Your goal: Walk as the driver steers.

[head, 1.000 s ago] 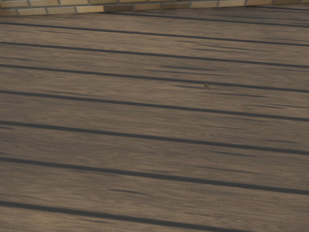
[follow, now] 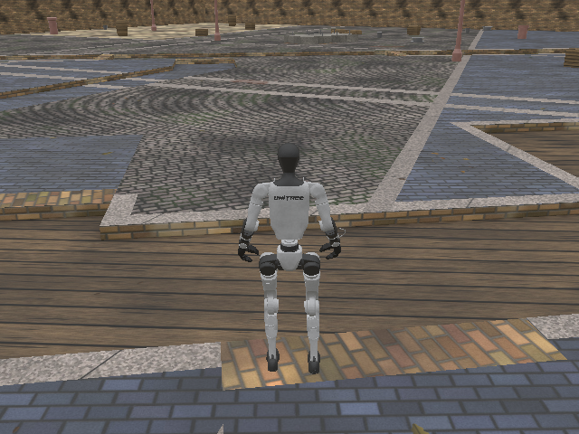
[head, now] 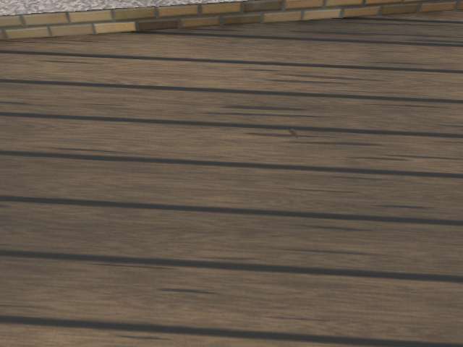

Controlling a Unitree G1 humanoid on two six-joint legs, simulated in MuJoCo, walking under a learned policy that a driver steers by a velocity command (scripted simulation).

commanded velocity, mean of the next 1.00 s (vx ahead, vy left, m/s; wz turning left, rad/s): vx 0.19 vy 0.00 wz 0.00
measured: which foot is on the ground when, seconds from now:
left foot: down 0.00-0.74, up 0.76-1.00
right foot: down 0.00-0.46, up 0.48-0.72, down 0.74-1.00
